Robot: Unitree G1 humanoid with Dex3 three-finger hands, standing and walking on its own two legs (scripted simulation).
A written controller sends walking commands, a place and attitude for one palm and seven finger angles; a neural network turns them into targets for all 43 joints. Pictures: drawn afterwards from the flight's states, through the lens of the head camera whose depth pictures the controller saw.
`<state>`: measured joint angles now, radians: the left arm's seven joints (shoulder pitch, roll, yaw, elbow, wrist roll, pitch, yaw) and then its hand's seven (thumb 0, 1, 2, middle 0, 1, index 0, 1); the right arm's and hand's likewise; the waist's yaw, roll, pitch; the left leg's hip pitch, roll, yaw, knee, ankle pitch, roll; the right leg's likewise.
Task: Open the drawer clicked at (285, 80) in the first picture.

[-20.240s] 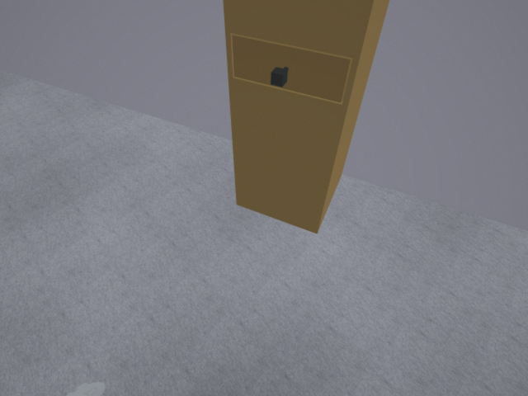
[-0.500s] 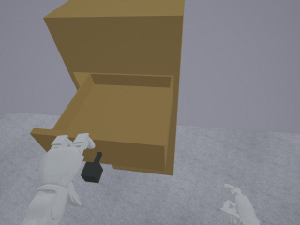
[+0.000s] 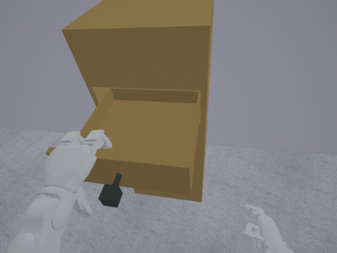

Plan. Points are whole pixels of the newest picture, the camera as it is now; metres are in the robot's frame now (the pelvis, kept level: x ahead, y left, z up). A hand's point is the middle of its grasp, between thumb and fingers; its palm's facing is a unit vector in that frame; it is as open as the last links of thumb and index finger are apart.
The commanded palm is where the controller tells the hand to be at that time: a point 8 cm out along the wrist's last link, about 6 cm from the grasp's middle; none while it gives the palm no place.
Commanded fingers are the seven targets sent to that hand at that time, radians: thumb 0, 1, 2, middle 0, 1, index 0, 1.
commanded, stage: lift the hand off the handle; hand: left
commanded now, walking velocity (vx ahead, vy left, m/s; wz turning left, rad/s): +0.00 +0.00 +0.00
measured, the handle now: (114, 188) +0.26 +0.21 +0.00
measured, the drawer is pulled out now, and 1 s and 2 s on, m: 0.30 0.30 0.30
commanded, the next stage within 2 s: draw the hand back to the body in 0.32 s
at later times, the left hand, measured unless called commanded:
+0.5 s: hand (81, 165) +0.23 +0.22 +0.15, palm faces +0.12 -0.09 -0.99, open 13.8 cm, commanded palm +0.19 +0.22 +0.21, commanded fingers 0.00 -0.50 0.30 -0.30 -1.20 -0.30 -1.20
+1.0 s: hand (64, 176) +0.20 +0.25 +0.14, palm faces +0.11 -0.08 -0.99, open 13.8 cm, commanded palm +0.16 +0.25 +0.20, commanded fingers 0.00 -0.50 0.30 -0.30 -1.20 -0.30 -1.20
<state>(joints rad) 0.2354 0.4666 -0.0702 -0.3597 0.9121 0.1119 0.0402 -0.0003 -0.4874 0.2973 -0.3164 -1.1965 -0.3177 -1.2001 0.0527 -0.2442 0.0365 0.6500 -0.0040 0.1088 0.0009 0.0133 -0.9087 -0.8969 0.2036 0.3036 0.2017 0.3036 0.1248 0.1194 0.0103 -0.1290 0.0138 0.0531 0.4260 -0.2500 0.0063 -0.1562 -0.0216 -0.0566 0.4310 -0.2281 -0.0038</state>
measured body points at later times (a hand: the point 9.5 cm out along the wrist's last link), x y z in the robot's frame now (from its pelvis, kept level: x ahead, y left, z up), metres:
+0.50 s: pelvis -0.01 -0.01 +0.00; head -0.02 -0.06 +0.45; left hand +0.22 +0.22 +0.20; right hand +0.22 -0.20 -0.09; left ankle -0.01 +0.11 -0.74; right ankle +0.01 -0.12 -0.74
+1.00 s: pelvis -0.01 +0.00 +0.00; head -0.01 -0.04 +0.45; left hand +0.19 +0.25 +0.19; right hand +0.23 -0.20 -0.10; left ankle -0.01 +0.11 -0.74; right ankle +0.01 -0.12 -0.74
